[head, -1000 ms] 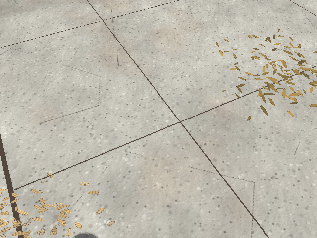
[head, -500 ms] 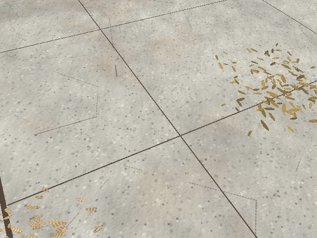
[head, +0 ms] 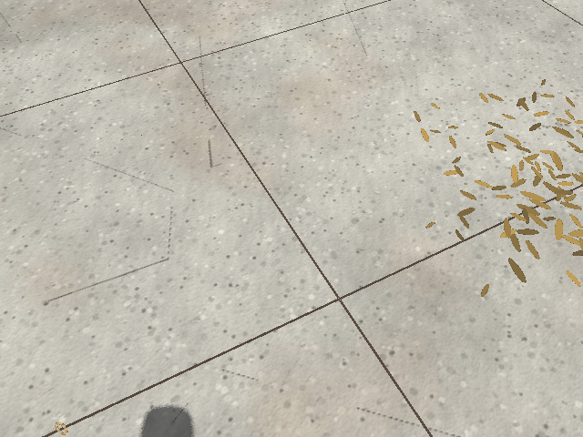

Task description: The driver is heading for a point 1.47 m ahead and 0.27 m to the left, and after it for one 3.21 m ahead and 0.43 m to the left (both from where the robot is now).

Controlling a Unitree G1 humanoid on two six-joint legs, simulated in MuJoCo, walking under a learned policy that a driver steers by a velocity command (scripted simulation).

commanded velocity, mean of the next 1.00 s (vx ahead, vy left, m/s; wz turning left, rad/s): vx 0.50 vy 0.00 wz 0.00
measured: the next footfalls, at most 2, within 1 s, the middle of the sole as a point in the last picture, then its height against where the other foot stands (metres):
left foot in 0.38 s outside the picture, level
right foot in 0.96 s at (341, 337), level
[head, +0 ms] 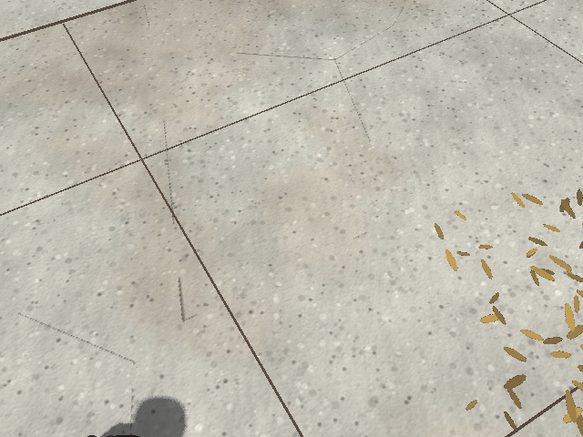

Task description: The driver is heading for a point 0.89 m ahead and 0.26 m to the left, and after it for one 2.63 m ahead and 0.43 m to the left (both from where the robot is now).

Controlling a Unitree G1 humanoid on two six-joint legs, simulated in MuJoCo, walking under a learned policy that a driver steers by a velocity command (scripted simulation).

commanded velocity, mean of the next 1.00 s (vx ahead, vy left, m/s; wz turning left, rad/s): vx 0.50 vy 0.00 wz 0.39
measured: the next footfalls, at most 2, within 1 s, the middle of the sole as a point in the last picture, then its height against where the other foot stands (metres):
left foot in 0.52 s outside the picture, level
right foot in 1.00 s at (274, 311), level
